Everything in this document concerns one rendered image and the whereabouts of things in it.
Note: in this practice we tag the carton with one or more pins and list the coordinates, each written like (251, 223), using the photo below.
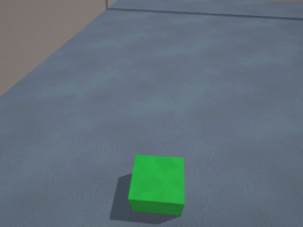
(158, 185)

